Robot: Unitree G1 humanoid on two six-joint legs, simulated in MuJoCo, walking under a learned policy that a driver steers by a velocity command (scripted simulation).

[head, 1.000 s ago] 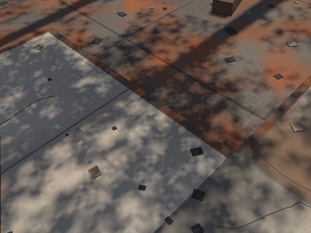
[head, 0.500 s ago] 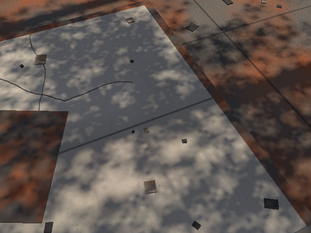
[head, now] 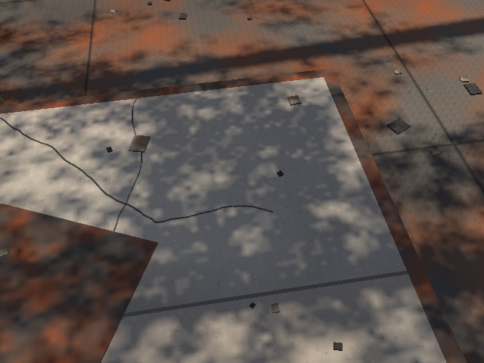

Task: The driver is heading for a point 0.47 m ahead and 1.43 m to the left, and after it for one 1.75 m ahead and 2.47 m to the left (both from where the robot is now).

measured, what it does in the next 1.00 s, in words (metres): walks ahead, turning left: left foot, then right foot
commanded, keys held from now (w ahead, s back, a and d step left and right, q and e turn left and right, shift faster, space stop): w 0.50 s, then w+q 0.50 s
